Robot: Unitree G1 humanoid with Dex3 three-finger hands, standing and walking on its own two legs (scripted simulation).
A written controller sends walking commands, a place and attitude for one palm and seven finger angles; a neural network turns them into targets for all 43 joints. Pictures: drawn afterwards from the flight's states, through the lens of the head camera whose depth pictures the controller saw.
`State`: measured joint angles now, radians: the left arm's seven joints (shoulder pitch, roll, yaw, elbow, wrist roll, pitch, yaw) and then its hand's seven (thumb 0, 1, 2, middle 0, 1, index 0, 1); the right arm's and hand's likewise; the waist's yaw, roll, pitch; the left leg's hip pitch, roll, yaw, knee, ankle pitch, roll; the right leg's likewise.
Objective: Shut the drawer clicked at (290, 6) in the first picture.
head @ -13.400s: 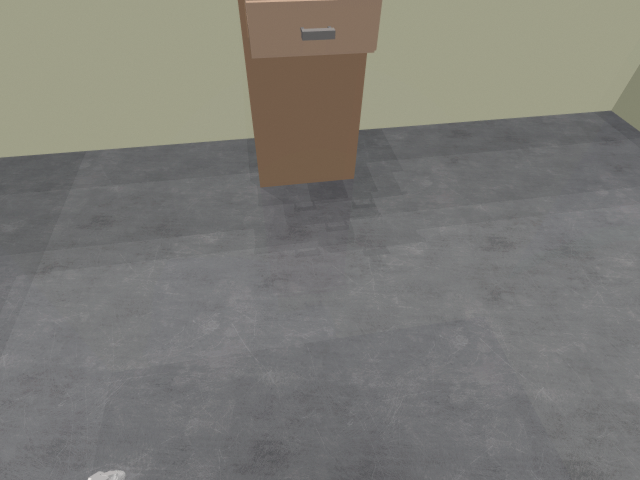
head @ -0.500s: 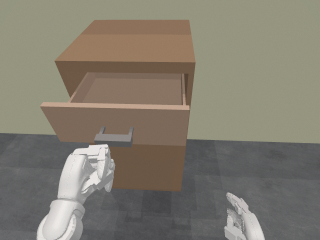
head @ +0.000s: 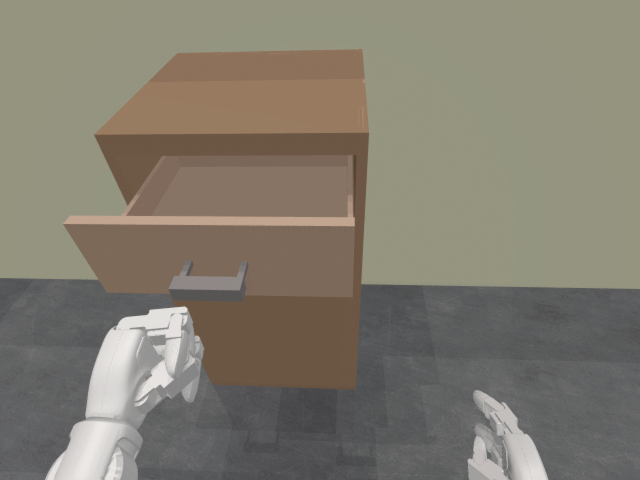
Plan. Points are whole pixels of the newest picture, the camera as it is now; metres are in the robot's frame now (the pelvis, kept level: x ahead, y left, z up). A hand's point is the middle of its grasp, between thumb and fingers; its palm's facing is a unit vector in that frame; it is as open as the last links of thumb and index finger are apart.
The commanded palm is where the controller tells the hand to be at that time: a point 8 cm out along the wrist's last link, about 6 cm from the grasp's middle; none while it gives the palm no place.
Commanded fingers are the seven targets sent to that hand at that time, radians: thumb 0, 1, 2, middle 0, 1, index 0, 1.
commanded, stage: bring the fist close to the handle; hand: left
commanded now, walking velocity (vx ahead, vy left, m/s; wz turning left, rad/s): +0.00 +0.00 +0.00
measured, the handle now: (212, 277) +0.39 +0.21 +0.04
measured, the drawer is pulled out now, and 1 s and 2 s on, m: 0.19 0.19 0.16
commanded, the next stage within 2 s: push the drawer shut in 1.34 s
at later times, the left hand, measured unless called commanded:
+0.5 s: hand (210, 352) +0.24 +0.15 +0.09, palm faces +0.04 -1.00 -0.03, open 3.3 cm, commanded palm +0.22 +0.21 +0.09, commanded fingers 0.00 0.90 0.90 -1.40 -1.60 -1.40 -1.60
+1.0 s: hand (231, 334) +0.30 +0.15 +0.04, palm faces +0.01 -1.00 -0.01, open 3.3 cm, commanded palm +0.28 +0.21 +0.04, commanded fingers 0.00 0.90 0.90 -1.40 -1.60 -1.40 -1.60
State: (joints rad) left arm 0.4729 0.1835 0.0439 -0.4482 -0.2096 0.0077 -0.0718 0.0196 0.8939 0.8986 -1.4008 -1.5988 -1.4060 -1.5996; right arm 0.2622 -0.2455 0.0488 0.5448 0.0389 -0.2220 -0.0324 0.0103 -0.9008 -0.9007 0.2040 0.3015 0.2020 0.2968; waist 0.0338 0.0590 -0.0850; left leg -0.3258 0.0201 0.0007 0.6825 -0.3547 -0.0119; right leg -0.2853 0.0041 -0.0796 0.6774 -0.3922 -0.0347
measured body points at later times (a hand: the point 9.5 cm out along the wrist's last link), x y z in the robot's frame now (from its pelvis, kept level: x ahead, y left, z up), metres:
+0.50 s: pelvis +0.00 +0.01 -0.01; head +0.01 -0.01 +0.44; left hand +0.23 +0.21 +0.09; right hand +0.17 -0.23 -0.08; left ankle +0.00 +0.13 -0.72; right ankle -0.02 -0.09 -0.72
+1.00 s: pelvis -0.01 +0.02 -0.03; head +0.03 +0.02 +0.42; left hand +0.29 +0.21 +0.04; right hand +0.14 -0.22 -0.12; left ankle +0.00 +0.13 -0.72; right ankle -0.02 -0.09 -0.72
